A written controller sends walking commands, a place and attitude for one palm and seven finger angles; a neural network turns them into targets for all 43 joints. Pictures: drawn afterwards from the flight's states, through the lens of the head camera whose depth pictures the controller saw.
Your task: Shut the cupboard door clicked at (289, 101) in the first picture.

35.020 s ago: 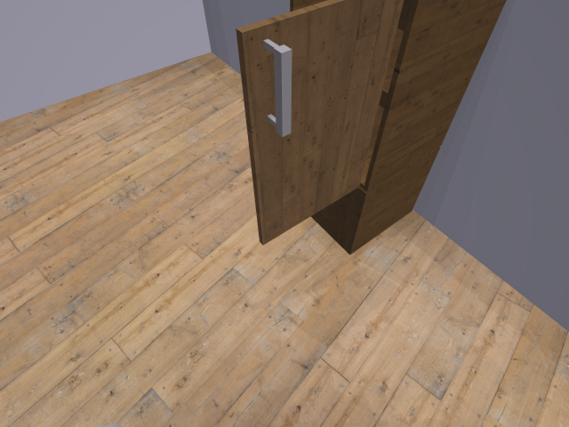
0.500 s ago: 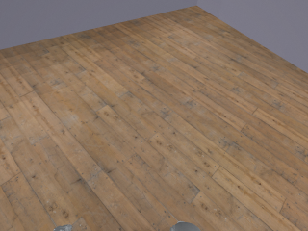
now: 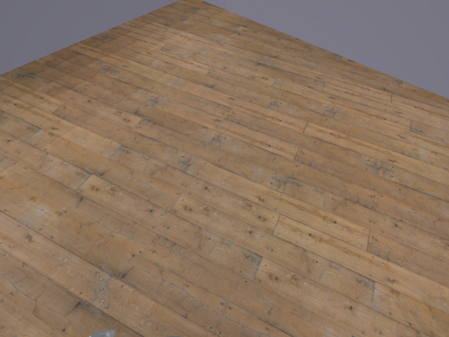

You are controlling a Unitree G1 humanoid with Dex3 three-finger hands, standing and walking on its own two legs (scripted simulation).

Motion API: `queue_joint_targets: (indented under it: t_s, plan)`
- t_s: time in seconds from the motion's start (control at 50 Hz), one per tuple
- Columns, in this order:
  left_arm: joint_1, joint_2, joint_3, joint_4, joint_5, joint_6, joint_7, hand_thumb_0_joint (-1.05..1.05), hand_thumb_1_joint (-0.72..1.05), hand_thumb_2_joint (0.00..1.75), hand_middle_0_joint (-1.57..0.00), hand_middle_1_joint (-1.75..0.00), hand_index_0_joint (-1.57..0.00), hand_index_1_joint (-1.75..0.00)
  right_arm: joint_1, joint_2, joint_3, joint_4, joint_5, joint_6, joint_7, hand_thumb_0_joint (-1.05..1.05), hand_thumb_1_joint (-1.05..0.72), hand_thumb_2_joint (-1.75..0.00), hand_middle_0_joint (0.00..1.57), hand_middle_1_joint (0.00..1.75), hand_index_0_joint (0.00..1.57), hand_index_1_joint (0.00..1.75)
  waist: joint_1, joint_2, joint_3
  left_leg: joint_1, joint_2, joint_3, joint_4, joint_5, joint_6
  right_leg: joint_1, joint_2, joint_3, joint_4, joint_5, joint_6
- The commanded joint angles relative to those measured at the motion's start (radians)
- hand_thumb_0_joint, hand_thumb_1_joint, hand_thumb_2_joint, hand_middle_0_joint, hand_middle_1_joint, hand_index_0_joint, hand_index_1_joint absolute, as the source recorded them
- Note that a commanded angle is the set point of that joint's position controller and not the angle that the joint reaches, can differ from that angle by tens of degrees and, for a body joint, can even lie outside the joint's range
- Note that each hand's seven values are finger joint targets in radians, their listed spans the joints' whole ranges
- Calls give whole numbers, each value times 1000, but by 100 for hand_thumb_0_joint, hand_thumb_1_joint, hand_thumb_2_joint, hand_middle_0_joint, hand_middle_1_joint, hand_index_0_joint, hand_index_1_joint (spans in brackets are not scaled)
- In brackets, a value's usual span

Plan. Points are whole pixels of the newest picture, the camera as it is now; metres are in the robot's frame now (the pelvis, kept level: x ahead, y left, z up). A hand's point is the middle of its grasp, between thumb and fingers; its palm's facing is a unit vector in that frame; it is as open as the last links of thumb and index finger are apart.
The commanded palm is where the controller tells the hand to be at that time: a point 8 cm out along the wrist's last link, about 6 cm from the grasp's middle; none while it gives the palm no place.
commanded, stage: turn to face it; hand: left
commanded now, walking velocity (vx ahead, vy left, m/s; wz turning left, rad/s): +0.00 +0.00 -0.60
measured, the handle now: out of the picture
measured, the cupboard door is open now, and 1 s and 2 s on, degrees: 55 55 55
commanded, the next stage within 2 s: take the last steps up to it in 1.92 s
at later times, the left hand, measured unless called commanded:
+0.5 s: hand (150, 327) +0.15 +0.15 -0.15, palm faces -0.28 -0.92 -0.27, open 7.4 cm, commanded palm none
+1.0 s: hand (181, 291) +0.22 +0.10 -0.15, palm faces -0.56 -0.80 -0.21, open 7.4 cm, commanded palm none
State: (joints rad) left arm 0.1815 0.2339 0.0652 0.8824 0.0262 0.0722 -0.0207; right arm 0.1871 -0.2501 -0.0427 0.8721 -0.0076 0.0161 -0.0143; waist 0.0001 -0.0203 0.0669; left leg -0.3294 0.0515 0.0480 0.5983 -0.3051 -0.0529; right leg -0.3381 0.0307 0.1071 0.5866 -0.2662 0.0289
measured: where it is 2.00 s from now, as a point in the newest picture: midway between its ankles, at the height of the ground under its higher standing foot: outside the picture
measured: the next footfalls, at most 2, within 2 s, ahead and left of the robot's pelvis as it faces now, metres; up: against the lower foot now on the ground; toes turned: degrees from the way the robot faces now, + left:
right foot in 0.36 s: +0.01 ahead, -0.15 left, +0.00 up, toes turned -18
left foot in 0.68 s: +0.10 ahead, +0.09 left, +0.00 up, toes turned -21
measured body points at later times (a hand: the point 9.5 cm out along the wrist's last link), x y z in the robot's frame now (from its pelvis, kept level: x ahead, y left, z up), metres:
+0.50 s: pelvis +0.00 -0.02 +0.00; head +0.03 -0.04 +0.45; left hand +0.17 +0.20 -0.12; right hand -0.03 -0.30 -0.14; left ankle +0.02 +0.11 -0.66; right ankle -0.03 -0.14 -0.73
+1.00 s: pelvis +0.01 +0.00 +0.01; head +0.05 -0.02 +0.46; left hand +0.25 +0.14 -0.13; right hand -0.10 -0.24 -0.12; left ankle +0.07 +0.10 -0.73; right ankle -0.07 -0.11 -0.69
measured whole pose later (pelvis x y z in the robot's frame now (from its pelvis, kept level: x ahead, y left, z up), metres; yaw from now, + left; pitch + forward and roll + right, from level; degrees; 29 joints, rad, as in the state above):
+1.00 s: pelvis +0.01 +0.00 +0.01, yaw -36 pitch +0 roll -3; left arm 0.12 0.25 0.08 0.89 0.02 0.09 -0.05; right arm 0.25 -0.22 -0.03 0.91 -0.03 0.01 -0.02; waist -0.01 0.02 0.10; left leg -0.21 0.17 0.21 0.53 -0.31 -0.02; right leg -0.37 -0.02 -0.07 0.82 -0.44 0.04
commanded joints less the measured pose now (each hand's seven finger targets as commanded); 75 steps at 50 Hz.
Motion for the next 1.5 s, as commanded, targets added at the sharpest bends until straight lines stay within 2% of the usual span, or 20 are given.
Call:
queue_joint_targets:
  t_s: [0.0, 0.1, 0.28, 0.32, 0.34, 0.38, 0.46, 0.62, 0.66, 0.68, 0.76, 1.0, 1.02, 1.04, 1.06, 1.16, 1.36, 1.4, 1.42, 1.48]
  plan:
    - [-56, 127, 35, -126, -6, -19, 0, 0, 90, 90, -20, -30, -20, -30, 148, -262, -52, -42, -28, -28, -24, 0, -90, -90, 20, 30, 20, 30, -63, 284, -120, 183, 453, -451, -372, 52, 210, -242, -10, -47, 455, -340, -7]
    - [-54, 77, 34, -84, -9, -11, -23, 0, 90, 90, -20, -30, -20, -30, 59, -170, -33, -50, -28, -29, -29, 0, -90, -90, 20, 30, 20, 30, -14, 193, -91, 218, 289, -69, -247, 502, 172, -199, -58, -129, 490, -204, 23]
    - [-29, 76, 27, -76, -8, -28, -20, 0, 90, 90, -20, -30, -20, -30, 81, -202, -59, -12, -19, -11, -10, 0, -90, -90, 20, 30, 20, 30, -10, 224, -114, 177, 300, 59, -106, 421, 114, 98, -20, -232, -40, -23, -15]
    - [88, 203, 53, -42, 4, -44, -4, 0, 90, 90, -20, -30, -20, -30, 55, -137, -53, -42, -3, -7, -1, 0, -90, -90, 20, 30, 20, 30, 52, -77, -147, -85, 171, 164, 163, 73, 5, 368, -245, 51, -253, 243, -101]
    - [129, 284, 67, -26, 0, -48, 9, 0, 90, 90, -20, -30, -20, -30, -17, -81, -33, -92, -5, 1, 0, 0, -90, -90, 20, 30, 20, 30, 86, -276, -96, -276, 44, 125, 388, -350, -29, 347, -427, 284, -279, 490, -218]
    - [95, 261, 73, -26, -2, -47, 30, 0, 90, 90, -20, -30, -20, -30, -52, -88, -31, -86, -5, 13, -17, 0, -90, -90, 20, 30, 20, 30, 65, -269, -95, -344, 62, -32, 559, -291, -24, 294, -381, 303, -258, 461, -272]
    - [-62, 194, 49, -80, 2, -43, 29, 0, 90, 90, -20, -30, -20, -30, 6, -87, -35, -38, -8, 17, 0, 0, -90, -90, 20, 30, 20, 30, -12, -144, -96, -171, 53, -17, 461, -108, -36, 120, -257, 127, -259, 219, -206]
    - [-55, 197, 54, -69, -6, -32, 20, 0, 90, 90, -20, -30, -20, -30, 97, -85, -25, -21, 0, -12, -13, 0, -90, -90, 20, 30, 20, 30, -44, -120, -127, 132, -15, 3, -125, 50, -16, 22, -196, 225, -148, 179, -145]
    - [-10, 91, 31, -95, -22, -24, 5, 0, 90, 90, -20, -30, -20, -30, 117, -235, -52, -32, -18, -25, -21, 0, -90, -90, 20, 30, 20, 30, -39, 311, -143, 300, 329, -360, -329, 92, 113, -227, 27, 9, 179, -194, -27]
    - [-48, 117, 33, -111, -11, -23, 2, 0, 90, 90, -20, -30, -20, -30, 137, -255, -52, -39, -25, -25, -27, 0, -90, -90, 20, 30, 20, 30, -59, 293, -122, 230, 450, -426, -353, 165, 200, -239, 7, -59, 397, -345, -8]
    - [-49, 89, 37, -70, -8, -20, -16, 0, 90, 90, -20, -30, -20, -30, 44, -169, -32, -55, -26, -33, -33, 0, -90, -90, 20, 30, 20, 30, -5, 187, -94, 242, 304, -106, -238, 600, 177, -233, -56, -100, 557, -224, 21]
    - [-35, 85, 29, -63, -7, -28, -17, 0, 90, 90, -20, -30, -20, -30, 78, -203, -60, -6, -20, -11, -11, 0, -90, -90, 20, 30, 20, 30, 2, 221, -105, 171, 300, 85, -77, 439, 97, 126, -28, -228, -66, 6, -23]
    - [39, 134, 39, -42, -2, -37, -10, 0, 90, 90, -20, -30, -20, -30, 69, -186, -61, -14, -11, -11, -5, 0, -90, -90, 20, 30, 20, 30, 38, 117, -134, 66, 261, 116, 51, 338, 47, 285, -86, -146, -186, 136, -54]
    - [98, 251, 61, -25, 7, -49, 4, 0, 90, 90, -20, -30, -20, -30, 46, -101, -41, -56, -3, -8, 0, 0, -90, -90, 20, 30, 20, 30, 69, -237, -139, -200, 109, 198, 271, -153, -22, 444, -350, 195, -267, 390, -152]
    - [147, 295, 66, -11, -8, -49, 16, 0, 90, 90, -20, -30, -20, -30, -16, -103, -28, -89, -6, 6, -7, 0, -90, -90, 20, 30, 20, 30, 103, -244, -114, -272, 52, 75, 465, -366, -33, 349, -460, 298, -255, 605, -253]
    - [-61, 192, 46, -66, -3, -49, 32, 0, 90, 90, -20, -30, -20, -30, 1, -99, -30, -35, -9, 15, -4, 0, -90, -90, 20, 30, 20, 30, -8, -141, -85, -209, 71, -26, 501, -121, -42, 152, -272, 136, -257, 300, -218]
    - [-50, 203, 53, -50, -7, -38, 23, 0, 90, 90, -20, -30, -20, -30, 80, -91, -24, -19, 4, -11, -13, 0, -90, -90, 20, 30, 20, 30, -41, -121, -149, 120, -17, 1, -127, 68, -26, 70, -189, 233, -126, 287, -143]
    - [-10, 99, 33, -82, -25, -28, 9, 0, 90, 90, -20, -30, -20, -30, 116, -236, -47, -22, -19, -27, -22, 0, -90, -90, 20, 30, 20, 30, -38, 284, -163, 319, 313, -330, -311, 179, 104, -200, 29, 29, 161, -133, -29]
    - [-32, 110, 32, -100, -15, -34, 5, 0, 90, 90, -20, -30, -20, -30, 133, -263, -49, -39, -24, -21, -25, 0, -90, -90, 20, 30, 20, 30, -54, 283, -140, 238, 448, -401, -325, 258, 201, -207, 16, -65, 379, -355, -11]
    - [-44, 116, 42, -65, -8, -25, -7, 0, 90, 90, -20, -30, -20, -30, 46, -188, -32, -54, -29, -29, -29, 0, -90, -90, 20, 30, 20, 30, -10, 211, -88, 199, 341, -206, -261, 521, 199, -228, -45, -66, 583, -267, 12]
